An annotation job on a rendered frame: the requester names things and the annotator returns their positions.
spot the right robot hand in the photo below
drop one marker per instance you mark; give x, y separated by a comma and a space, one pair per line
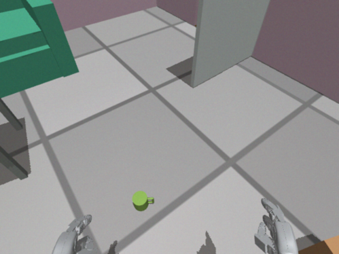
283, 239

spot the left robot hand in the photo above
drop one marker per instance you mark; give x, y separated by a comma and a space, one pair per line
67, 242

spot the sofa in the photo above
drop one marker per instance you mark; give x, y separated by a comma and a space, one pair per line
33, 45

